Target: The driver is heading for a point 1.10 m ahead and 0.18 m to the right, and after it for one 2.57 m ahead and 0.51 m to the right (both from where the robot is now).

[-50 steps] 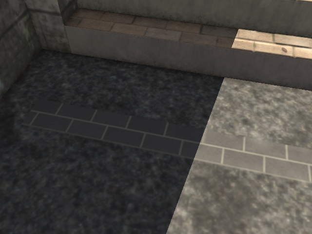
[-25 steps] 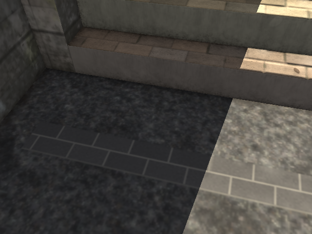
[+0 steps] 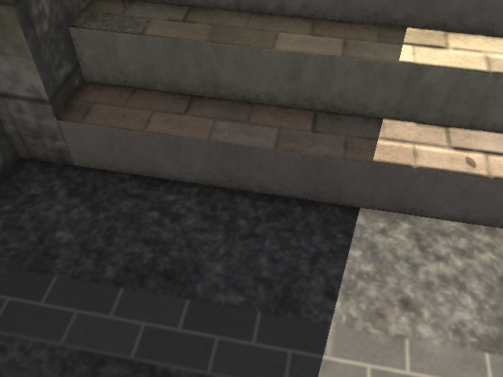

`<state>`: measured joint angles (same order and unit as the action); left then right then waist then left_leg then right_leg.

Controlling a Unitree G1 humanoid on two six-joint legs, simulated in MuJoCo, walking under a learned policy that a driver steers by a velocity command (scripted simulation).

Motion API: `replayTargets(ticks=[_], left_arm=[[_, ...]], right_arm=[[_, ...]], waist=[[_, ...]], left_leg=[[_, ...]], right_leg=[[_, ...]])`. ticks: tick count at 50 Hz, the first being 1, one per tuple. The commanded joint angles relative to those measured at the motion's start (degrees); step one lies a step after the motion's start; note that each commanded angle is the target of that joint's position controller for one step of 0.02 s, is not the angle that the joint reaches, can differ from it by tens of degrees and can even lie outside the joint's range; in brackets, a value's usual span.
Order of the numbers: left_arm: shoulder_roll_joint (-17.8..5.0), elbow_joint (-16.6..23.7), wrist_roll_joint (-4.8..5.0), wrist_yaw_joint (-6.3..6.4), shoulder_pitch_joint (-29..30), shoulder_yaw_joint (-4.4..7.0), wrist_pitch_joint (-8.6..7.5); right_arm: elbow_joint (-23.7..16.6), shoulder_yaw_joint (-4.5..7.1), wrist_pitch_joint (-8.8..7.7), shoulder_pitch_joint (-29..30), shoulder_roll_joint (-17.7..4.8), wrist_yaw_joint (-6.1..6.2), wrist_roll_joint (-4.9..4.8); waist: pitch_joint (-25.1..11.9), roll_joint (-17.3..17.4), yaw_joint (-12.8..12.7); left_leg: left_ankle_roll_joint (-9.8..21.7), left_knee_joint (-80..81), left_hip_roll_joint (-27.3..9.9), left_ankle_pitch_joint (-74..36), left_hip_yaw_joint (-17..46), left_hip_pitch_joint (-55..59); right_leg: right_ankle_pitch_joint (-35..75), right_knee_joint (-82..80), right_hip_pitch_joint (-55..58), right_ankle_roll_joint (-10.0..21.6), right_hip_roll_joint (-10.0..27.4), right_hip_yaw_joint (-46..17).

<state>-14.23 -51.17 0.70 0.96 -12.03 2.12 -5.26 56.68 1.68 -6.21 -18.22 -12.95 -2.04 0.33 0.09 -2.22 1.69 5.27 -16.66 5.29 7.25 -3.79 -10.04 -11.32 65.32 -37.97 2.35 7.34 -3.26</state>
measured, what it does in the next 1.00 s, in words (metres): walks ahead: right foot, then left foot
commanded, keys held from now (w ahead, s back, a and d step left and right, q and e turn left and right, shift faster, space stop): w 1.00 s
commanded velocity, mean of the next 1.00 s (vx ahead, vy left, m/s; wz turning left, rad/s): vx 0.50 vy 0.00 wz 0.00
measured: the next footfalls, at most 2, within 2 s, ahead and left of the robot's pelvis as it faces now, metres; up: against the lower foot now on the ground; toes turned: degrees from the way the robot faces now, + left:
right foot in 0.30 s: +0.34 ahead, -0.17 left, +0.00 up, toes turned -2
left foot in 0.84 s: +0.63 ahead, +0.05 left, +0.00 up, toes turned +5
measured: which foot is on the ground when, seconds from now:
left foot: down 0.00-0.32, up 0.34-0.82, down 0.84-1.00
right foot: up 0.00-0.28, down 0.30-0.86, up 0.88-1.00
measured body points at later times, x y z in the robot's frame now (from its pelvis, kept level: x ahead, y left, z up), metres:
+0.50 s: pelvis +0.28 -0.08 +0.00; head +0.29 -0.10 +0.45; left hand +0.33 +0.18 -0.12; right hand +0.37 -0.35 -0.14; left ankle +0.28 +0.08 -0.66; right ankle +0.30 -0.16 -0.74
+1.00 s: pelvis +0.54 -0.02 +0.00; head +0.57 +0.00 +0.45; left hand +0.57 +0.23 -0.16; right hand +0.61 -0.28 -0.13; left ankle +0.58 +0.04 -0.74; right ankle +0.48 -0.16 -0.66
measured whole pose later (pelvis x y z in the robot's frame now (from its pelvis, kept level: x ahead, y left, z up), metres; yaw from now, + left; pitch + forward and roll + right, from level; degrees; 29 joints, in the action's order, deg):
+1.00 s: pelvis +0.54 -0.02 +0.00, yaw +1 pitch +0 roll +0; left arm -13.8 -56.0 -1.7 -1.3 -16.9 2.7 -4.2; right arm 54.2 2.9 -4.9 -14.2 -13.2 -1.0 1.2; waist 3.0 -1.9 -0.5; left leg 5.0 -22.9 2.2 8.6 -5.8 -15.0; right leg -17.2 62.1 -23.7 4.3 3.0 0.5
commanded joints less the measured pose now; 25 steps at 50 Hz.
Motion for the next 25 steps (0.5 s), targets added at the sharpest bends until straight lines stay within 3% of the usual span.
replayTargets(ticks=[1,5,10,12,13,14,15,16,17,18,19,20,22,23,25], left_arm=[[-2.6,2.4,-0.73,0.40,-2.0,0.79,0.19],[-1.7,4.9,-0.19,-0.35,7.3,0.39,-0.50],[-2.4,7.7,0.56,-2.11,14.3,0.15,-1.01],[-3.7,8.1,0.57,-2.69,13.1,0.53,-1.52],[-4.7,7.5,0.53,-2.79,10.1,1.05,-1.76],[-6.7,5.4,0.42,-2.64,3.1,2.24,-1.90],[-10.6,2.4,0.13,-2.20,-8.4,3.82,-2.03],[-17.3,0.8,-0.83,-2.04,-16.7,5.50,-1.58],[-13.3,0.5,-0.70,-2.27,-17.8,4.35,-1.47],[-9.6,1.3,-0.41,-2.28,-12.8,3.10,-1.62],[-7.5,2.7,-0.30,-2.27,-7.0,2.33,-1.49],[-5.7,3.3,-0.49,-2.58,-2.9,1.70,-1.40],[-3.7,2.9,-1.01,-3.07,-0.9,1.13,-1.61],[-4.1,2.1,-0.94,-3.04,-1.9,1.27,-1.78],[-5.9,0.8,-1.00,-2.59,-4.0,1.74,-1.98]], right_arm=[[-3.1,1.17,-1.04,2.3,-7.5,1.12,-0.05],[-2.1,1.44,-0.28,-2.3,-9.1,2.02,-0.97],[-0.3,1.80,0.93,-6.5,-9.7,2.18,-1.53],[-0.2,2.15,1.53,-6.1,-10.4,2.31,-1.57],[-0.4,2.26,1.85,-5.0,-10.8,2.33,-1.54],[-0.7,2.00,2.17,-3.9,-10.2,2.32,-1.30],[-1.8,1.08,2.18,-3.3,-8.0,2.28,-0.51],[-2.8,-0.91,1.02,-9.1,-1.6,1.76,-0.27],[-2.1,-0.85,-0.60,-9.3,-2.8,1.48,-1.08],[-3.5,0.70,-1.47,-4.2,-8.7,1.24,-2.64],[-4.6,0.88,-1.63,-0.2,-9.3,1.42,-2.81],[-4.9,1.10,-1.29,1.9,-8.6,1.79,-1.99],[-4.5,1.37,0.41,0.2,-6.3,2.12,-1.31],[-4.2,1.27,1.06,-0.6,-5.1,2.18,-1.23],[-5.1,1.43,1.67,1.3,-4.9,2.36,-0.93]], waist=[[3.2,4.4,-2.7],[3.1,4.4,0.7],[4.7,5.1,2.8],[4.0,5.9,1.3],[2.4,6.5,-0.7],[-1.6,6.1,-4.4],[-9.6,3.5,-8.8],[-18.4,-10.3,-8.3],[-22.4,-13.1,-8.5],[-14.1,-8.8,-7.5],[-9.0,-4.8,-5.8],[-5.1,-1.2,-4.1],[-2.6,-2.7,-1.1],[-2.0,-2.5,-0.6],[-0.5,-1.3,-0.3]], left_leg=[[9.8,11.9,-15.9,-3.9,11.8,-6.2],[7.3,10.9,-15.1,-4.8,9.2,-0.9],[6.5,6.9,-18.7,-3.3,10.2,8.3],[5.6,3.8,-20.1,-6.1,11.0,10.9],[4.9,0.4,-19.8,-12.5,10.5,11.0],[3.6,-8.0,-17.2,-22.1,8.3,10.1],[1.6,-23.0,-13.7,-21.5,5.1,2.5],[-3.1,-46.9,-4.3,-1.2,0.4,-21.8],[-2.7,-56.8,-2.2,24.1,9.1,-30.8],[-1.3,-60.7,-5.9,21.0,10.8,-35.8],[-0.9,-59.1,-9.2,15.4,9.0,-35.0],[-1.1,-55.4,-11.3,11.1,7.9,-32.6],[-1.7,-50.2,-13.4,6.6,7.8,-26.3],[-2.2,-49.2,-13.4,5.7,7.2,-25.4],[-3.1,-45.7,-13.6,2.2,6.9,-28.0]], right_leg=[[9.2,-7.9,-1.2,-1.6,2.4,-0.1],[17.5,-24.6,0.4,-2.0,-0.2,2.1],[12.5,-33.3,0.3,-1.0,-1.8,2.4],[7.8,-35.7,3.5,0.6,-2.8,2.9],[6.1,-36.9,8.4,1.6,-4.1,4.1],[5.6,-38.1,17.7,2.9,-6.1,5.7],[7.1,-36.6,34.3,5.9,-2.0,1.1],[1.0,-39.2,58.3,14.7,12.6,-23.2],[-3.6,-47.6,61.5,17.1,16.3,-39.3],[-4.2,-48.2,54.8,13.8,14.4,-31.9],[0.1,-49.1,46.3,11.9,12.3,-23.3],[4.3,-51.4,38.5,10.9,9.6,-17.4],[8.0,-55.1,30.4,9.6,6.0,-10.6],[10.7,-56.1,28.8,10.1,5.3,-8.6],[15.6,-57.4,28.6,10.8,5.2,-6.0]])
Keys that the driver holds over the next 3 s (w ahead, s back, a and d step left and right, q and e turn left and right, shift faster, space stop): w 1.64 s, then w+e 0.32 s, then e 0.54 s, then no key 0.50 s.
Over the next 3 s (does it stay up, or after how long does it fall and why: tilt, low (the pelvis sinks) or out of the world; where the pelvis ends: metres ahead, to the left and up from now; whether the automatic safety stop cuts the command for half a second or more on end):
stays up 0.88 -0.03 -0.01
